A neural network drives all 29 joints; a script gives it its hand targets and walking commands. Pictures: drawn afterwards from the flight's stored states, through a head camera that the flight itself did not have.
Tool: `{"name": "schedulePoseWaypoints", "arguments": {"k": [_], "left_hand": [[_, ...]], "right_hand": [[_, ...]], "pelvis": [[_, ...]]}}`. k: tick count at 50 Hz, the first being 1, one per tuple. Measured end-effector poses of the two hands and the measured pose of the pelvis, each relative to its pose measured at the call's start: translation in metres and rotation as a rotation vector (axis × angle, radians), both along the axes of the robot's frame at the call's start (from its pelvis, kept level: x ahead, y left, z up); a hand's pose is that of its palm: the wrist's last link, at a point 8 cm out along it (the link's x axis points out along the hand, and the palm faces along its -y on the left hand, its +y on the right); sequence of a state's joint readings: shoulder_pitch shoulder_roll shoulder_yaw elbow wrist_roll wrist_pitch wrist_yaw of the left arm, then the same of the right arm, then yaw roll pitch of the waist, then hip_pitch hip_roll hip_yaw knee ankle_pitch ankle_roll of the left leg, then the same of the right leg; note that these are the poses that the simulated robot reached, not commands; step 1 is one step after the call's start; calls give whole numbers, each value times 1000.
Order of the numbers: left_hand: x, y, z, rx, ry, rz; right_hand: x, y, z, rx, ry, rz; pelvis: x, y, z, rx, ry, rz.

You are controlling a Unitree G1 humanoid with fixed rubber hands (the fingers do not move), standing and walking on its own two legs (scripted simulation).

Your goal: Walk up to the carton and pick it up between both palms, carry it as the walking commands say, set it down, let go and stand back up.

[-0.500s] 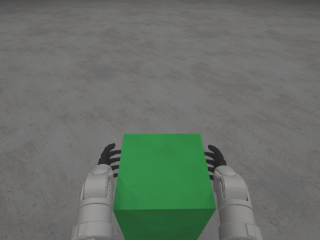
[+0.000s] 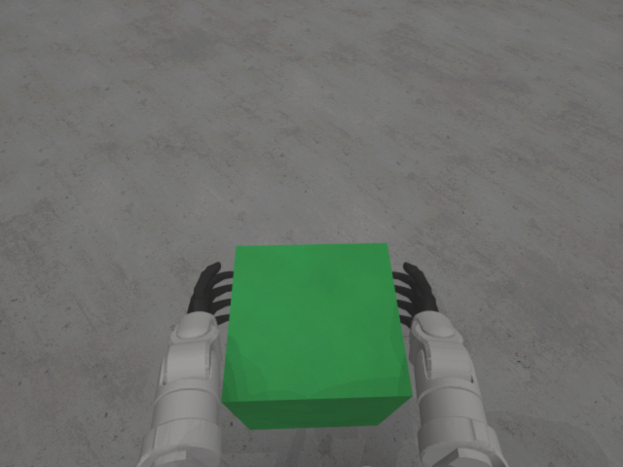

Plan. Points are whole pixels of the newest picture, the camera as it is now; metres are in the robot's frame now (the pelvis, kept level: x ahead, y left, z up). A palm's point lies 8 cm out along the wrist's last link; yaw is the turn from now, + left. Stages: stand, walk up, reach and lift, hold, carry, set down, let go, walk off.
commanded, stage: set down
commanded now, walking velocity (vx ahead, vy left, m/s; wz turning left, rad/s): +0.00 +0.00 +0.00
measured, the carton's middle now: (313, 343) +0.31 +0.00 -0.09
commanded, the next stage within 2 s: none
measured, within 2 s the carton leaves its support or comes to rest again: neither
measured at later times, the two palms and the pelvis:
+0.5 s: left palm (220, 324) +0.35 +0.15 -0.11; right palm (404, 324) +0.35 -0.15 -0.12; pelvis -0.02 +0.01 -0.06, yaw +0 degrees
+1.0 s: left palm (229, 329) +0.38 +0.16 -0.20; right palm (389, 328) +0.38 -0.14 -0.21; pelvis -0.03 +0.00 -0.14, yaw +0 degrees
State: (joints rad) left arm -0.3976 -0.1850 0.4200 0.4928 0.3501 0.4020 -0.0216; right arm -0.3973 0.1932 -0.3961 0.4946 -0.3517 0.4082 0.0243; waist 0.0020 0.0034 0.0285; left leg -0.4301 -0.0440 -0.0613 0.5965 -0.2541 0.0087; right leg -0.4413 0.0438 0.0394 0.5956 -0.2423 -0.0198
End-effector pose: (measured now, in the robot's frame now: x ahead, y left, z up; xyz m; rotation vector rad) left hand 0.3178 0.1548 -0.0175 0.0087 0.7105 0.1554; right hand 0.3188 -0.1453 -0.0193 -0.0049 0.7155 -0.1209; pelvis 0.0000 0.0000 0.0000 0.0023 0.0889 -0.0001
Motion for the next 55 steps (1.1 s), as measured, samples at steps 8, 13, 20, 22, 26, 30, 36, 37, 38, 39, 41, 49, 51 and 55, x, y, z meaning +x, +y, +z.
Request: {"name": "schedulePoseWaypoints", "arguments": {"k": [8,13,20,22,26,30,36,37,38,39,41,49,51,55], "left_hand": [[10,2,-32,-4,-10,-10],[17,2,-53,-12,-17,-5],[26,0,-79,-25,-22,14],[29,-1,-86,-27,-22,18],[33,-1,-100,-31,-22,27],[36,0,-114,-33,-23,34],[43,0,-135,-35,-26,42],[44,1,-139,-35,-27,43],[45,1,-143,-35,-28,43],[47,1,-146,-35,-28,43],[49,1,-153,-35,-30,43],[57,3,-181,-33,-34,43],[59,3,-188,-31,-34,47],[62,4,-202,-30,-35,48]], "right_hand": [[6,3,-31,-6,-9,-11],[13,2,-52,-7,-17,-10],[24,0,-79,-3,-21,-7],[26,0,-86,-1,-21,-6],[32,-1,-100,4,-21,-4],[38,0,-114,9,-22,-1],[46,1,-136,13,-23,-2],[47,1,-140,14,-24,-2],[48,1,-143,15,-25,-2],[49,1,-147,17,-25,-3],[52,1,-155,17,-26,-5],[59,3,-184,20,-29,-4],[61,4,-192,20,-29,-4],[65,5,-206,19,-30,0]], "pelvis": [[-12,5,-15,-4,122,1],[-18,9,-27,-3,207,-2],[-22,11,-45,-1,311,-5],[-22,11,-51,1,336,-6],[-22,10,-61,3,383,-8],[-21,8,-73,5,426,-9],[-22,5,-91,6,484,-8],[-22,5,-94,6,492,-8],[-22,5,-97,6,500,-8],[-23,4,-101,6,508,-8],[-24,3,-107,5,523,-8],[-28,2,-132,4,572,-8],[-30,2,-139,4,582,-8],[-33,2,-151,4,601,-8]]}}
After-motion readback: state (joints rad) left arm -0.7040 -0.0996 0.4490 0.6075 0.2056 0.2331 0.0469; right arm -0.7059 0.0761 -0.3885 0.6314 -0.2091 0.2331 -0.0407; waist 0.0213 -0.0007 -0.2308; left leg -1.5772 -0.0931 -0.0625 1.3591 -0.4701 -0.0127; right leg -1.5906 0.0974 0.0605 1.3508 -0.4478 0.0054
